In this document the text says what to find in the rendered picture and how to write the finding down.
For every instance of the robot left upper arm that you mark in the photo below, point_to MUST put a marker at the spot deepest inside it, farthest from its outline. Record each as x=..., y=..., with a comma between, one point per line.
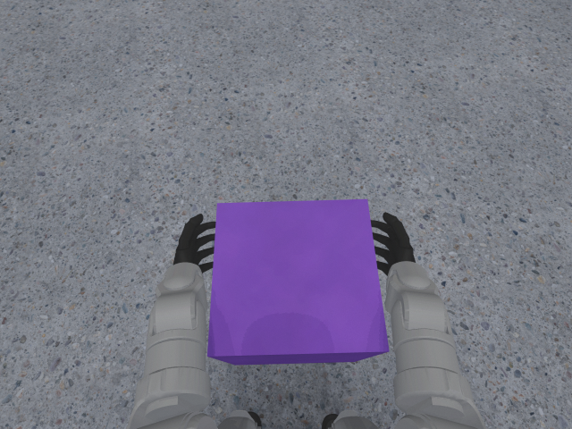
x=190, y=420

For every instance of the robot right hand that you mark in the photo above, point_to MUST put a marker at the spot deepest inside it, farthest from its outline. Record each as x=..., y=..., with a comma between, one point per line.
x=397, y=242

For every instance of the carton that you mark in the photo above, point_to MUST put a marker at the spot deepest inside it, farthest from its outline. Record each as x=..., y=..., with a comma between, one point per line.
x=295, y=282

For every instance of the robot shin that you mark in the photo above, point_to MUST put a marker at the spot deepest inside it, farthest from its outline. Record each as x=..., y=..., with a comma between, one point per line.
x=241, y=413
x=346, y=413

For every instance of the robot right forearm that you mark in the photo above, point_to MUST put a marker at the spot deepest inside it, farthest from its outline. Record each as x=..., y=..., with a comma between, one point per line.
x=428, y=378

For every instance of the robot left forearm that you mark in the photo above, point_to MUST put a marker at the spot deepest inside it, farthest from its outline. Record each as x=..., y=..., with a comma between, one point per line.
x=175, y=381

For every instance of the left robot shin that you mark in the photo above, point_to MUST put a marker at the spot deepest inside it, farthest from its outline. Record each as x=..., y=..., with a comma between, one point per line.
x=241, y=413

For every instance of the robot left hand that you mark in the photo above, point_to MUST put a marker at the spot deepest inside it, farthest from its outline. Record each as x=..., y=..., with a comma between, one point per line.
x=187, y=250

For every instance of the right robot shin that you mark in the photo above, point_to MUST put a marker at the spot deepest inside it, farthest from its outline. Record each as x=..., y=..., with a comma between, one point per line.
x=346, y=413

